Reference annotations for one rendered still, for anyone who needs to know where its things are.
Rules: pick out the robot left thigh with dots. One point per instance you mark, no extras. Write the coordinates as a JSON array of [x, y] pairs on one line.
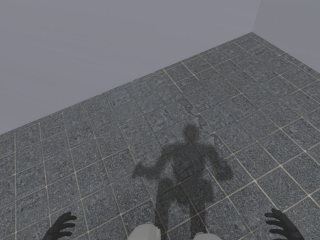
[[145, 232]]

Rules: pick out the right robot hand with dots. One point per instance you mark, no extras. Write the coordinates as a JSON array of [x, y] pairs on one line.
[[290, 231]]

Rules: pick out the left robot hand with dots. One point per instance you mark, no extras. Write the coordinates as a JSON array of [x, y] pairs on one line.
[[54, 232]]

